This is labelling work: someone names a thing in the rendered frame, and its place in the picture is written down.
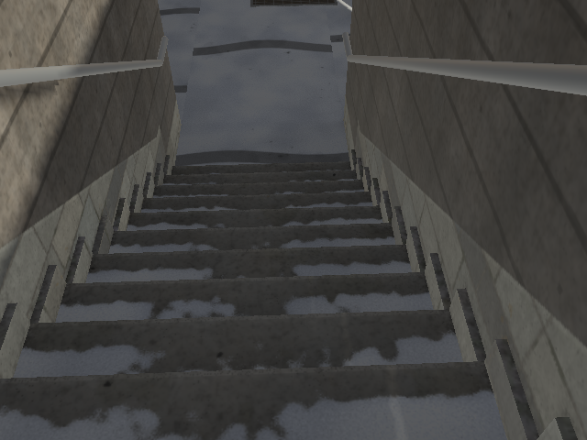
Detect stairs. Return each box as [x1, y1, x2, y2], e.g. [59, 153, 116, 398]
[0, 161, 507, 440]

